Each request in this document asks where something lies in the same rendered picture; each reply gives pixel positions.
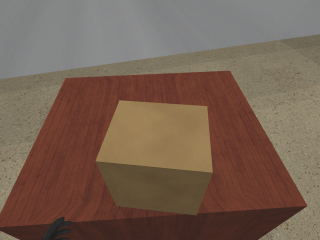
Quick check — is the pedestal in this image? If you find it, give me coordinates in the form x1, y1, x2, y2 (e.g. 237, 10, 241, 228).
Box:
0, 70, 307, 240

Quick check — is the left robot hand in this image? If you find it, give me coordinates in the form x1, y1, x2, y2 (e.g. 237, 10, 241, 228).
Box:
41, 217, 72, 240

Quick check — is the carton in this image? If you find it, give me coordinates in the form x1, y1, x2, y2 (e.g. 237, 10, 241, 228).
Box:
95, 100, 213, 216

